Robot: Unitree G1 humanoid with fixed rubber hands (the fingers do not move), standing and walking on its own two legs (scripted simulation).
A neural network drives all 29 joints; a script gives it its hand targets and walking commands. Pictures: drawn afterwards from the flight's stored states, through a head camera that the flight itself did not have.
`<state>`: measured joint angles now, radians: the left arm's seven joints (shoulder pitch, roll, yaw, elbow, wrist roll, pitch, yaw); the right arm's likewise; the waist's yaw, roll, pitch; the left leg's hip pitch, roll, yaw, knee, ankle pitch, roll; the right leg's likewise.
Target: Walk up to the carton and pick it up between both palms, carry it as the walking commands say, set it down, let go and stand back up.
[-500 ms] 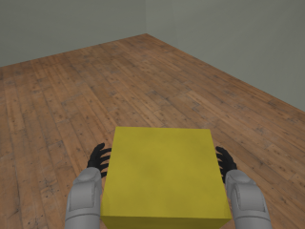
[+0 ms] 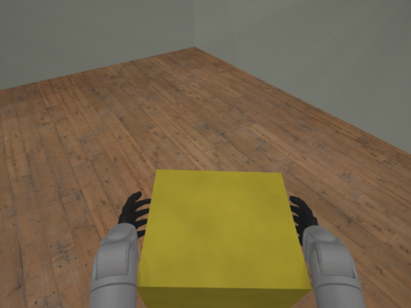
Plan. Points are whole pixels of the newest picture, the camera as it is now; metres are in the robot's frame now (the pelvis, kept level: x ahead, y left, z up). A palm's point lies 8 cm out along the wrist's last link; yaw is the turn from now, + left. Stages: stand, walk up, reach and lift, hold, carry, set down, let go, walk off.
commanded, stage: hold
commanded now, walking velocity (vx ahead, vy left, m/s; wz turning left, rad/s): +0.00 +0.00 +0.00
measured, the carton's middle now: (216, 247) +0.27 +0.00 -0.03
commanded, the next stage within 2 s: carry in 0.50 s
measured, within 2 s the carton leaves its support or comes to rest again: neither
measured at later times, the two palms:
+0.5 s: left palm (130, 231) +0.27 +0.17 +0.04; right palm (310, 234) +0.27 -0.19 +0.03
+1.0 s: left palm (52, 253) +0.22 +0.29 +0.05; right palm (249, 239) +0.25 -0.06 +0.05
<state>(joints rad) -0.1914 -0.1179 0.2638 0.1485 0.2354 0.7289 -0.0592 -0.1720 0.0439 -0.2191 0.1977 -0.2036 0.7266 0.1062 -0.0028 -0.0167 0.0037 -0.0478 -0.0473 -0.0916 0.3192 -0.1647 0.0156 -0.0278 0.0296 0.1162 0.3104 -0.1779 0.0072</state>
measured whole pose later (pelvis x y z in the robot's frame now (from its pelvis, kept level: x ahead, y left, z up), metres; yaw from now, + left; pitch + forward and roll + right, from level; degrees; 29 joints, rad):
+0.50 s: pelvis +0.01 -0.01 +0.00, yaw +0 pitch -5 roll +0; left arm -0.14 -0.11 0.23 0.08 0.22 0.73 -0.07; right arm -0.11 0.05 -0.19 0.11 -0.19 0.73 0.09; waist 0.01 -0.01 0.02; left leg -0.03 -0.04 -0.10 0.28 -0.15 0.00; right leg -0.02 0.04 0.11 0.29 -0.17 -0.01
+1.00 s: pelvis -0.02 +0.09 -0.03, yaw +3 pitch +5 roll +0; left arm -0.11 -0.07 0.23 -0.33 0.04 1.13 0.02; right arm -0.12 0.06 -0.14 -0.29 -0.07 1.16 -0.02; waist 0.03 0.00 -0.11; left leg -0.44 -0.02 0.11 0.63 -0.27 0.07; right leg -0.51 -0.06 -0.09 0.89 -0.51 -0.01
